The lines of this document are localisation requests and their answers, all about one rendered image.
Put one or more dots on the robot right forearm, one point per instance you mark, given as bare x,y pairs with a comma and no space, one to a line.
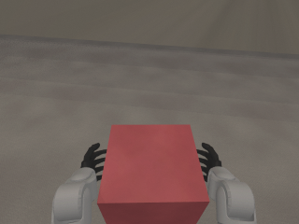
235,203

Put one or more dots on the left robot hand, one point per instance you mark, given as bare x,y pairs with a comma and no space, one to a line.
90,162

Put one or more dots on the right robot hand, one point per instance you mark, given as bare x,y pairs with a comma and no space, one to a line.
212,159

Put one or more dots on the robot left forearm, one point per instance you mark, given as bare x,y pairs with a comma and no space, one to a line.
72,201

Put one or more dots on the carton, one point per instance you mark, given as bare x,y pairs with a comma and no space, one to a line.
152,175

